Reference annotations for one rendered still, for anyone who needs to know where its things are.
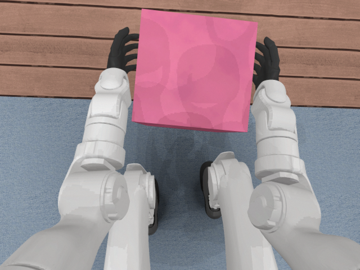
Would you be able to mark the left robot foot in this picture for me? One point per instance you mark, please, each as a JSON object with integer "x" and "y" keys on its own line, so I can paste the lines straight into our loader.
{"x": 153, "y": 227}

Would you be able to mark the left robot forearm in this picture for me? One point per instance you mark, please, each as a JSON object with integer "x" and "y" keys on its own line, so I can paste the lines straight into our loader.
{"x": 105, "y": 126}

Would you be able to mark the robot left hand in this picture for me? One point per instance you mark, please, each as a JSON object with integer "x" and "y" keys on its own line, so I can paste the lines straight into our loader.
{"x": 117, "y": 58}

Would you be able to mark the robot right hand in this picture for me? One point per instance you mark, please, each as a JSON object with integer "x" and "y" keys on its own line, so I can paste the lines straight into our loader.
{"x": 269, "y": 63}

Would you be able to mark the robot foot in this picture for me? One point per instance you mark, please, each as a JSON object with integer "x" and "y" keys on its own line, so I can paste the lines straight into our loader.
{"x": 153, "y": 227}
{"x": 213, "y": 213}

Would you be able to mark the left robot upper arm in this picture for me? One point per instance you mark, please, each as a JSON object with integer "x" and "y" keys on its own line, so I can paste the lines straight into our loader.
{"x": 89, "y": 203}

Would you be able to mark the right robot foot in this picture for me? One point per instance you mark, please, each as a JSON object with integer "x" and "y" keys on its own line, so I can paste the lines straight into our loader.
{"x": 213, "y": 213}

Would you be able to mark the right robot forearm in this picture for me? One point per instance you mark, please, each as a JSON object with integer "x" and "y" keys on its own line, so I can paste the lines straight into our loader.
{"x": 276, "y": 137}

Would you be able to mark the right robot upper arm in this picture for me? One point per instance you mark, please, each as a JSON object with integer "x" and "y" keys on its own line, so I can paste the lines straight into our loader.
{"x": 289, "y": 218}

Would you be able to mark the carton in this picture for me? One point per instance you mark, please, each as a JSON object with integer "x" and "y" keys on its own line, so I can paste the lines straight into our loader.
{"x": 194, "y": 72}

